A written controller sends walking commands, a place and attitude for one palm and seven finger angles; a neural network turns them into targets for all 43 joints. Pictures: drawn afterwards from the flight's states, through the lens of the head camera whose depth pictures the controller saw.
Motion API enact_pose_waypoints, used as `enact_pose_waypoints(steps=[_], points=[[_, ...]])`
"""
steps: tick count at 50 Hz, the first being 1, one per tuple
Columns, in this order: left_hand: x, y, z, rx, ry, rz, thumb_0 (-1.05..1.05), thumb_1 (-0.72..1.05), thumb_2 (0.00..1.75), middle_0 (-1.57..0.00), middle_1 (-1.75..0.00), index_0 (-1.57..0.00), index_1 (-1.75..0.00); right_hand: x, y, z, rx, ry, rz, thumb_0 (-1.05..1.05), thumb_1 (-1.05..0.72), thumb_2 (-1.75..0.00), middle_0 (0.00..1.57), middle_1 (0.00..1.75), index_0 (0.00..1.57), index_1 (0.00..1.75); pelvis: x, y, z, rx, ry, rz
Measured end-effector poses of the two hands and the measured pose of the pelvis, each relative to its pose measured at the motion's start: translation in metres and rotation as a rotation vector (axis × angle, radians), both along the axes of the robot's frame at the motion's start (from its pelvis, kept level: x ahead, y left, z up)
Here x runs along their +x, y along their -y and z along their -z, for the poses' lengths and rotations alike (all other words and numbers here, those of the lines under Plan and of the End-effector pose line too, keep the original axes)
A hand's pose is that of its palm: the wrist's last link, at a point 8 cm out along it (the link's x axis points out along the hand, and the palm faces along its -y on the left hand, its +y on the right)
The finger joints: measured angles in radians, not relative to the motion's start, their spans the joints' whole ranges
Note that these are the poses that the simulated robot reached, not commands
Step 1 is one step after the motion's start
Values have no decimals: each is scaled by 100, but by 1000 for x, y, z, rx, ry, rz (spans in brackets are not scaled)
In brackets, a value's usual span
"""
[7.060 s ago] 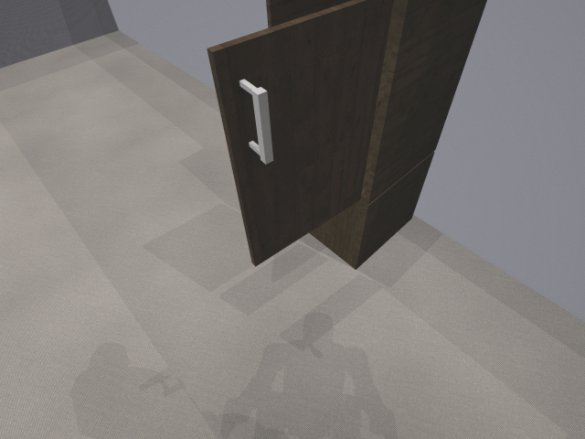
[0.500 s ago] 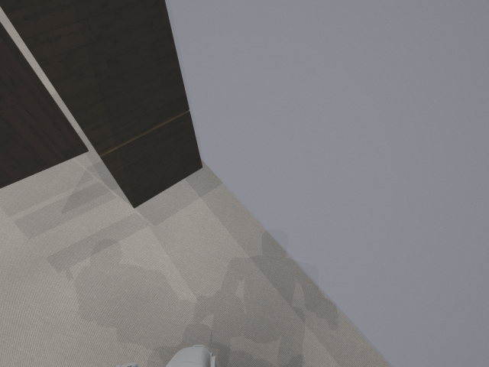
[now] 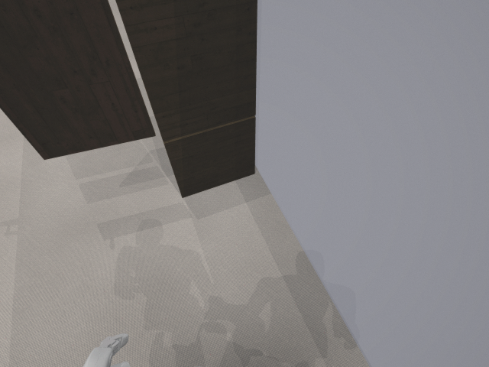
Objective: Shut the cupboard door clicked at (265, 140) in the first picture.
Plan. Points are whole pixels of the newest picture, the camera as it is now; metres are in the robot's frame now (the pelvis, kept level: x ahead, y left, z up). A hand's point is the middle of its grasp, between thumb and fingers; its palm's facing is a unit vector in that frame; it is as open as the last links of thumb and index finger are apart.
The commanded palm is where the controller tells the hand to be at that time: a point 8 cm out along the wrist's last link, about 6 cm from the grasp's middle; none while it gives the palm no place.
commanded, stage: turn to face it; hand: left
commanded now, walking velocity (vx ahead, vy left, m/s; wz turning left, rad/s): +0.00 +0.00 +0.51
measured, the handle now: out of the picture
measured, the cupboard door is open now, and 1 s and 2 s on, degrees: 84 84 84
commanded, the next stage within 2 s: take the last steps up to it in 0.34 s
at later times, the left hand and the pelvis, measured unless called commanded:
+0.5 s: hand out of the picture -0.03 +0.22 -0.18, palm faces +0.30 -0.92 -0.24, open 7.4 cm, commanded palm none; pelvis +0.01 +0.02 +0.00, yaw +14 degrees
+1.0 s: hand out of the picture +0.02 +0.19 -0.14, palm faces +0.42 -0.88 -0.21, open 7.4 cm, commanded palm none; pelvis +0.08 +0.03 +0.02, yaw +22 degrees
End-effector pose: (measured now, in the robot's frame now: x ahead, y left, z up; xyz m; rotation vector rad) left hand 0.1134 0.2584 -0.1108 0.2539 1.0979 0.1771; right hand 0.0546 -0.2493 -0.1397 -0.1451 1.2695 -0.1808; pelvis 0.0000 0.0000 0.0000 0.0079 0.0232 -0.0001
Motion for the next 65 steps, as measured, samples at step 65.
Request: enact_pose_waypoints(steps=[65], points=[[-134, -65, 38, -237, -448, -617, 1, 90, 90, -21, -30, -20, -30, 276, -240, -3, 34, 120, -538, 0, -91, -89, 20, 30, 20, 30, 147, -157, 8, 6, 19, -419]])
